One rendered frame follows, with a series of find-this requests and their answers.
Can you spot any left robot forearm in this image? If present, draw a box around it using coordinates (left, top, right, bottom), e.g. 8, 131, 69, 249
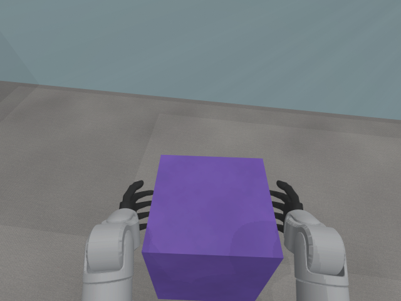
81, 208, 140, 301

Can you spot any robot left hand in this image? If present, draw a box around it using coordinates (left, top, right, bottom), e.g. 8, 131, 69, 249
119, 180, 154, 230

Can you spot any right robot forearm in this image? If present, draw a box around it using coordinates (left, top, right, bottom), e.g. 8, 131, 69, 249
284, 209, 350, 301

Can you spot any carton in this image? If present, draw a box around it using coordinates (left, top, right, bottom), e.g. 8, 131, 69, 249
142, 155, 284, 301

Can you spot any robot right hand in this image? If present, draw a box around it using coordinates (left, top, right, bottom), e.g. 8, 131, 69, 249
269, 181, 303, 233

